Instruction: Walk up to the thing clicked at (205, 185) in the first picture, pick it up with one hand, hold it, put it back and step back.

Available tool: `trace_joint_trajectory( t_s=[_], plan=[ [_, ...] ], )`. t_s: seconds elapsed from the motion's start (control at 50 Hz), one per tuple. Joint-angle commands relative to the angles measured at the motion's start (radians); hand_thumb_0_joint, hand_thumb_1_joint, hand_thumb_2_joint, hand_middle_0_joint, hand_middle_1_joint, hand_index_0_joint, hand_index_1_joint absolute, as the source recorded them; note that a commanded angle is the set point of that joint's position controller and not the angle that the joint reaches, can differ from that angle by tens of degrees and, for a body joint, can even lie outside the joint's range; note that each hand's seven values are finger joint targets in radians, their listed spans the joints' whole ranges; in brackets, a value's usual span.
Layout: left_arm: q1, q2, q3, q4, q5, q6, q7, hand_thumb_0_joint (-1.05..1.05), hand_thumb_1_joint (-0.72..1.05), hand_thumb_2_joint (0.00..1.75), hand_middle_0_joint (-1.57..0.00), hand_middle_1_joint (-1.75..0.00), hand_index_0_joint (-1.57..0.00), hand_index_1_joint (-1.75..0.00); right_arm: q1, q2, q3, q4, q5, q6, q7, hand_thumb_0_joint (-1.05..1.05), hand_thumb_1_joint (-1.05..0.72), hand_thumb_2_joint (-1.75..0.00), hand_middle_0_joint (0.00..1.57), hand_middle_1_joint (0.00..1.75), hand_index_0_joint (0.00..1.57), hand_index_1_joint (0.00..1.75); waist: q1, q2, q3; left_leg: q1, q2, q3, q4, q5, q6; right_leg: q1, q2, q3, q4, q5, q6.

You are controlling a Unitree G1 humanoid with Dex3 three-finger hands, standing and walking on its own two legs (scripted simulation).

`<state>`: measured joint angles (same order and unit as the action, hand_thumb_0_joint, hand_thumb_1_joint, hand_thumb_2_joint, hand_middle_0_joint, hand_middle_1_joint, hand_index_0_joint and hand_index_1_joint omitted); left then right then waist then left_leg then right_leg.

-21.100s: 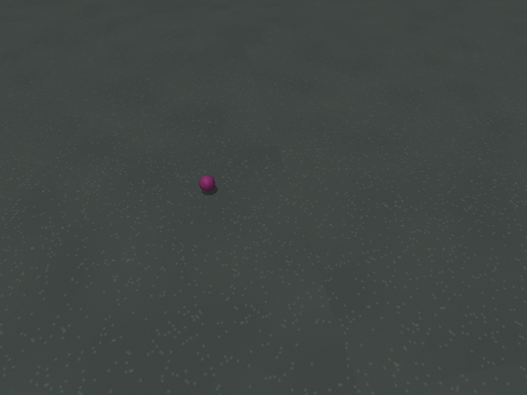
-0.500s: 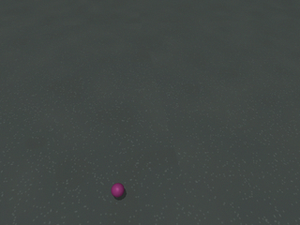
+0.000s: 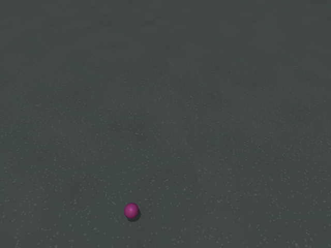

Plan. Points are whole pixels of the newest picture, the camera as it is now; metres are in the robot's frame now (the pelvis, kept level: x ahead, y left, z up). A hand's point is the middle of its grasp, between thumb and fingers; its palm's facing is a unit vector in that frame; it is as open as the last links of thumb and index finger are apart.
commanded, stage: stand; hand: left
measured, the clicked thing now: (131, 210) +0.47 +0.19 -0.74
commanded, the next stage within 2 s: walk up in 0.20 s
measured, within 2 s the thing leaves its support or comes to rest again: neither
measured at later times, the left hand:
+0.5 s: hand out of the picture +0.00 +0.25 -0.17, palm faces -0.02 -0.90 -0.43, open 7.4 cm
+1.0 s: hand out of the picture -0.10 +0.26 -0.17, palm faces +0.07 -0.91 -0.40, open 7.4 cm
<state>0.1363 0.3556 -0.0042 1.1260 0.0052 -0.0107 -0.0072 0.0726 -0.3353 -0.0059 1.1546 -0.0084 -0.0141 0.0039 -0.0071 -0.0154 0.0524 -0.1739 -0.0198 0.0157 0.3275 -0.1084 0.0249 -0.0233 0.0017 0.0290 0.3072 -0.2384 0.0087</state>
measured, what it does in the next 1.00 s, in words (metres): walks backwards: left foot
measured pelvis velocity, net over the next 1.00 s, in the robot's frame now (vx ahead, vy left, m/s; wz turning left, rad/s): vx -0.20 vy -0.02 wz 0.09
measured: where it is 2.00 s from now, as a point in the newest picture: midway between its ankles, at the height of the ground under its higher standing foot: outside the picture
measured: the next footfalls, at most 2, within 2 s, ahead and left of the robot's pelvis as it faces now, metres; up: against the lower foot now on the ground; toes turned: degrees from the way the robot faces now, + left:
left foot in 0.90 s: -0.18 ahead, +0.10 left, +0.00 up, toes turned +4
right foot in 1.24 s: -0.27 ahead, -0.14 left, +0.00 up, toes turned +3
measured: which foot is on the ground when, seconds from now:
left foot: down 0.00-0.50, up 0.52-0.88, down 0.90-1.00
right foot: down 0.00-0.92, up 0.94-1.00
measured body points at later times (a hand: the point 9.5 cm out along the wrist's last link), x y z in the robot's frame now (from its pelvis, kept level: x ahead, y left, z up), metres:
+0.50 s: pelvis -0.07 -0.04 -0.03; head +0.00 -0.05 +0.42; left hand +0.00 +0.29 -0.14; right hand +0.06 -0.35 -0.16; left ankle +0.05 +0.10 -0.75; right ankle -0.08 -0.15 -0.75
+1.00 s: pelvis -0.20 -0.02 -0.02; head -0.14 +0.00 +0.42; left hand -0.10 +0.30 -0.15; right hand -0.08 -0.33 -0.14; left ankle -0.22 +0.10 -0.75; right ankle -0.15 -0.15 -0.70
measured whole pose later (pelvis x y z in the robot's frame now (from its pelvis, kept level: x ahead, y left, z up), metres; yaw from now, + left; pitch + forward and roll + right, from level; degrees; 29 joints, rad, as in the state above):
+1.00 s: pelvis -0.20 -0.02 -0.02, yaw +5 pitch -2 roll +0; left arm 0.10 0.39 0.07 0.84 0.01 0.07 0.03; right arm 0.12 -0.37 -0.05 0.90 -0.04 0.06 0.01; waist -0.02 -0.03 0.20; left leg -0.25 -0.01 -0.03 0.67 -0.37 0.01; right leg -0.50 0.04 0.08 1.03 -0.52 -0.01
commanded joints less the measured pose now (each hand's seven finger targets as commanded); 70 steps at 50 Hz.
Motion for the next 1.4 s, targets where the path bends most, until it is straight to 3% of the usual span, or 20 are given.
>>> trace_joint_trajectory(
  t_s=[0.0, 0.16, 0.22, 0.32, 0.44, 0.48, 0.5, 0.56, 0.66, 0.74, 0.86, 0.9, 0.92, 1.0, 1.16, 1.2, 1.22, 1.26, 1.32, 1.38],
  plan=[
    [-0.026, 0.205, 0.043, -0.058, 0.003, -0.02, 0.018, 0.0, 0.9, 0.9, -0.2, -0.3, -0.2, -0.3, -0.05, -0.223, -0.036, -0.057, 0.005, -0.022, -0.01, 0.0, -0.9, -0.9, 0.2, 0.3, 0.2, 0.3, -0.003, 0.018, -0.066, 0.114, 0.151, -0.143, -0.039, 0.104, 0.004, -0.111, -0.122, 0.077, -0.058, 0.095, -0.027],
    [-0.011, 0.201, 0.04, -0.062, 0.006, -0.021, 0.017, 0.0, 0.9, 0.9, -0.2, -0.3, -0.2, -0.3, -0.061, -0.228, -0.037, -0.062, 0.005, -0.021, -0.008, 0.0, -0.9, -0.9, 0.2, 0.3, 0.2, 0.3, 0.0, 0.023, -0.046, 0.089, 0.142, -0.146, -0.051, 0.022, 0.001, -0.118, -0.125, 0.081, -0.071, 0.053, -0.032],
    [-0.006, 0.234, 0.078, -0.106, -0.018, 0.009, 0.034, 0.0, 0.9, 0.9, -0.2, -0.3, -0.2, -0.3, -0.031, -0.282, -0.063, -0.089, 0.02, 0.005, -0.011, 0.0, -0.9, -0.9, 0.2, 0.3, 0.2, 0.3, -0.003, 0.069, -0.032, 0.049, 0.192, -0.177, 0.061, 0.452, 0.064, -0.176, -0.064, 0.028, 0.168, 0.257, -0.037],
    [0.084, 0.2, 0.091, -0.162, -0.006, 0.056, 0.029, 0.0, 0.9, 0.9, -0.2, -0.3, -0.2, -0.3, -0.062, -0.32, -0.102, -0.202, -0.004, 0.026, -0.024, 0.0, -0.9, -0.9, 0.2, 0.3, 0.2, 0.3, 0.016, 0.212, -0.187, -0.012, 0.364, -0.289, 0.012, 0.373, 0.236, -0.203, 0.007, 0.031, 0.625, -0.333, -0.056],
    [0.159, 0.2, 0.117, -0.177, 0.019, 0.041, 0.03, 0.0, 0.9, 0.9, -0.2, -0.3, -0.2, -0.3, -0.1, -0.268, -0.087, -0.253, 0.004, 0.063, -0.019, 0.0, -0.9, -0.9, 0.2, 0.3, 0.2, 0.3, 0.051, 0.058, -0.106, -0.126, 0.158, -0.168, 0.254, 0.059, 0.069, -0.168, -0.034, 0.034, 0.105, 0.032, -0.043],
    [0.044, 0.365, 0.154, -0.253, 0.034, 0.032, 0.029, 0.0, 0.9, 0.9, -0.2, -0.3, -0.2, -0.3, -0.037, -0.207, -0.076, -0.267, 0.005, 0.07, -0.02, 0.0, -0.9, -0.9, 0.2, 0.3, 0.2, 0.3, 0.022, -0.227, -0.042, -0.284, -0.105, -0.097, 0.615, -0.492, -0.033, -0.311, -0.379, 0.431, -0.039, 0.154, -0.214],
    [-0.014, 0.413, 0.158, -0.303, 0.044, 0.025, 0.032, 0.0, 0.9, 0.9, -0.2, -0.3, -0.2, -0.3, -0.015, -0.251, -0.092, -0.278, -0.007, 0.081, -0.03, 0.0, -0.9, -0.9, 0.2, 0.3, 0.2, 0.3, 0.035, -0.246, -0.02, -0.255, -0.074, -0.191, 0.818, -0.519, -0.033, -0.423, -0.461, 0.537, -0.039, 0.208, -0.33],
    [-0.14, 0.284, 0.139, -0.332, 0.036, 0.023, 0.041, 0.0, 0.9, 0.9, -0.2, -0.3, -0.2, -0.3, 0.078, -0.276, -0.103, -0.247, 0.018, 0.074, -0.027, 0.0, -0.9, -0.9, 0.2, 0.3, 0.2, 0.3, -0.048, -0.07, -0.034, -0.276, -0.096, -0.208, 0.93, -0.356, -0.032, -0.32, -0.247, 0.181, 0.103, 0.387, -0.204],
    [0.052, 0.254, 0.14, -0.342, 0.027, 0.024, 0.059, 0.0, 0.9, 0.9, -0.2, -0.3, -0.2, -0.3, 0.012, -0.243, -0.075, -0.31, -0.002, 0.062, -0.04, 0.0, -0.9, -0.9, 0.2, 0.3, 0.2, 0.3, 0.074, -0.111, -0.089, -0.406, -0.049, -0.165, 0.77, -0.432, -0.06, 0.038, -0.29, 0.19, 0.218, 0.63, -0.225],
    [0.093, 0.269, 0.149, -0.363, 0.02, 0.033, 0.068, 0.0, 0.9, 0.9, -0.2, -0.3, -0.2, -0.3, 0.032, -0.236, -0.079, -0.327, -0.009, 0.059, -0.039, 0.0, -0.9, -0.9, 0.2, 0.3, 0.2, 0.3, 0.085, -0.171, -0.131, -0.322, -0.011, -0.11, 0.55, -0.451, -0.055, 0.084, -0.308, 0.207, 0.255, 0.716, -0.234],
    [-0.028, 0.286, 0.139, -0.414, 0.006, 0.046, 0.052, 0.0, 0.9, 0.9, -0.2, -0.3, -0.2, -0.3, 0.209, -0.251, -0.11, -0.264, -0.02, 0.063, -0.015, 0.0, -0.9, -0.9, 0.2, 0.3, 0.2, 0.3, -0.035, -0.11, -0.165, 0.017, 0.017, -0.026, 0.16, -0.132, 0.008, -0.219, -0.232, 0.13, 0.306, 0.308, -0.117],
    [-0.072, 0.239, 0.133, -0.43, -0.001, 0.043, 0.06, 0.0, 0.9, 0.9, -0.2, -0.3, -0.2, -0.3, 0.083, -0.403, -0.136, -0.315, -0.026, 0.068, -0.001, 0.0, -0.9, -0.9, 0.2, 0.3, 0.2, 0.3, -0.047, 0.318, -0.107, -0.086, 0.364, -0.452, 0.007, 0.13, 0.226, -0.41, 0.072, -0.058, 0.663, -0.342, -0.018],
    [-0.116, 0.243, 0.143, -0.42, 0.02, 0.046, 0.068, 0.0, 0.9, 0.9, -0.2, -0.3, -0.2, -0.3, 0.064, -0.42, -0.144, -0.33, -0.032, 0.058, -0.004, 0.0, -0.9, -0.9, 0.2, 0.3, 0.2, 0.3, -0.074, 0.296, -0.063, -0.181, 0.435, -0.545, -0.032, 0.158, 0.303, -0.397, 0.087, 0.09, 0.872, -0.445, -0.016],
    [0.053, 0.226, 0.14, -0.343, -0.008, 0.048, 0.06, 0.0, 0.9, 0.9, -0.2, -0.3, -0.2, -0.3, -0.069, -0.289, -0.098, -0.368, -0.034, 0.052, -0.026, 0.0, -0.9, -0.9, 0.2, 0.3, 0.2, 0.3, 0.052, 0.176, -0.011, -0.081, 0.269, -0.224, 0.104, 0.297, 0.196, -0.475, 0.08, 0.109, 0.978, -0.286, -0.02],
    [0.075, 0.191, 0.12, -0.315, 0.016, -0.001, 0.038, 0.0, 0.9, 0.9, -0.2, -0.3, -0.2, -0.3, 0.053, -0.295, -0.103, -0.343, -0.02, 0.051, -0.018, 0.0, -0.9, -0.9, 0.2, 0.3, 0.2, 0.3, -0.015, 0.198, -0.13, 0.108, 0.26, -0.223, 0.206, 0.193, 0.187, -0.268, 0.029, -0.026, 0.264, -0.193, 0.001],
    [0.151, 0.213, 0.126, -0.266, 0.03, -0.019, 0.043, 0.0, 0.9, 0.9, -0.2, -0.3, -0.2, -0.3, 0.018, -0.276, -0.094, -0.346, -0.003, 0.058, -0.012, 0.0, -0.9, -0.9, 0.2, 0.3, 0.2, 0.3, 0.032, 0.136, -0.153, -0.015, 0.229, -0.176, 0.293, 0.123, 0.12, -0.08, 0.006, 0.001, 0.026, 0.025, -0.035],
    [0.134, 0.276, 0.145, -0.269, 0.041, -0.028, 0.043, 0.0, 0.9, 0.9, -0.2, -0.3, -0.2, -0.3, 0.029, -0.229, -0.08, -0.355, 0.002, 0.054, -0.008, 0.0, -0.9, -0.9, 0.2, 0.3, 0.2, 0.3, 0.015, -0.015, -0.137, -0.219, 0.138, -0.136, 0.383, -0.049, 0.052, 0.012, -0.12, 0.24, 0.043, 0.036, -0.081],
    [0.033, 0.378, 0.156, -0.316, 0.04, -0.026, 0.034, 0.0, 0.9, 0.9, -0.2, -0.3, -0.2, -0.3, -0.036, -0.244, -0.093, -0.353, -0.003, 0.061, -0.024, 0.0, -0.9, -0.9, 0.2, 0.3, 0.2, 0.3, 0.05, -0.174, -0.029, -0.183, 0.022, -0.158, 0.639, -0.507, -0.025, -0.336, -0.396, 0.518, 0.015, 0.082, -0.301],
    [-0.016, 0.278, 0.134, -0.32, 0.032, -0.031, 0.039, 0.0, 0.9, 0.9, -0.2, -0.3, -0.2, -0.3, 0.023, -0.24, -0.086, -0.31, 0.014, 0.045, -0.018, 0.0, -0.9, -0.9, 0.2, 0.3, 0.2, 0.3, 0.002, -0.091, -0.009, -0.216, -0.017, -0.175, 0.67, -0.386, -0.027, -0.256, -0.252, 0.25, 0.108, 0.263, -0.214],
    [0.005, 0.267, 0.136, -0.323, 0.041, -0.029, 0.031, 0.0, 0.9, 0.9, -0.2, -0.3, -0.2, -0.3, 0.052, -0.223, -0.077, -0.291, 0.002, 0.025, -0.013, 0.0, -0.9, -0.9, 0.2, 0.3, 0.2, 0.3, 0.031, -0.151, -0.028, -0.183, -0.004, -0.092, 0.468, -0.395, -0.04, -0.186, -0.208, 0.199, 0.102, 0.12, -0.18]
  ],
)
